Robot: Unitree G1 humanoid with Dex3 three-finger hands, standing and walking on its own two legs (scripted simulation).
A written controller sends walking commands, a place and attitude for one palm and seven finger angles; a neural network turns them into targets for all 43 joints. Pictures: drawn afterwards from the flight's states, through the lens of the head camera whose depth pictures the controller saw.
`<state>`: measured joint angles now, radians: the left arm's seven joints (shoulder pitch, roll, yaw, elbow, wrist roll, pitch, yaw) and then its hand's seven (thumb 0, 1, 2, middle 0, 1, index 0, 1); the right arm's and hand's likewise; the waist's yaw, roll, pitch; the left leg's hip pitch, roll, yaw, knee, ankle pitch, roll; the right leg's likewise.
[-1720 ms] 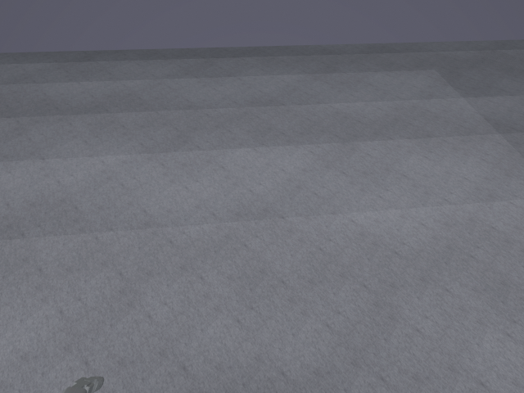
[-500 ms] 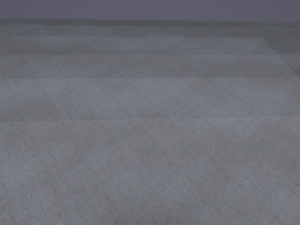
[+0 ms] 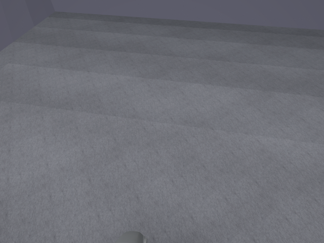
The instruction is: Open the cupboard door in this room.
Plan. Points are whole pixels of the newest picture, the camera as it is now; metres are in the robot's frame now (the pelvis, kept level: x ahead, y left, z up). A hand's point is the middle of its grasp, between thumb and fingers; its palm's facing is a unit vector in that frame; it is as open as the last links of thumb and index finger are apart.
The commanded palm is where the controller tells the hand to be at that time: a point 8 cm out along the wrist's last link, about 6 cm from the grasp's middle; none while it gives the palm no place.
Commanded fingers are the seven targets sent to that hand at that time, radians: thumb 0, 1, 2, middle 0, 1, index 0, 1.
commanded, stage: turn or walk to find it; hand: left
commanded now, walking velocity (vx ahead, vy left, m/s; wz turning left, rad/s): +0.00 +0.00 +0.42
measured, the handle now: out of the picture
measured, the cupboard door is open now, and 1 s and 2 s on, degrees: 0 0 0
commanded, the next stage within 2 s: stand and wait in 1.80 s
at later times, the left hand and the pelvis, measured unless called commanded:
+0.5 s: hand out of the picture +0.00 +0.25 -0.16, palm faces +0.23 -0.94 -0.26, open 7.4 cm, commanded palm none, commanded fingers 0.00 0.90 0.90 -0.20 -0.30 -0.20 -0.30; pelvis -0.03 +0.03 +0.00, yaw +11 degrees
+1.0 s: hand out of the picture -0.12 +0.20 -0.18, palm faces +0.45 -0.87 -0.22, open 7.4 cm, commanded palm none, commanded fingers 0.00 0.90 0.90 -0.20 -0.30 -0.20 -0.30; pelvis -0.07 +0.01 +0.00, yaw +25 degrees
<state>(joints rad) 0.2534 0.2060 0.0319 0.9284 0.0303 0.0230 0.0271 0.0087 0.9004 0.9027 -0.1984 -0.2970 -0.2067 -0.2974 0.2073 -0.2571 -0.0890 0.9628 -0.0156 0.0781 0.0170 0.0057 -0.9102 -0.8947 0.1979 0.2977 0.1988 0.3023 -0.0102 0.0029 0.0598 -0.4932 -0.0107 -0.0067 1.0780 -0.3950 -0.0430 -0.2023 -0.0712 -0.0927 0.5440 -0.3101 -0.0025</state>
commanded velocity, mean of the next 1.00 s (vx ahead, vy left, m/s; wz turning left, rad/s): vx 0.00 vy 0.00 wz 0.42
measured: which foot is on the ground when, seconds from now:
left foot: up 0.00-0.14, down 0.16-0.60, up 0.62-1.00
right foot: down 0.00-0.18, up 0.20-0.56, down 0.58-1.00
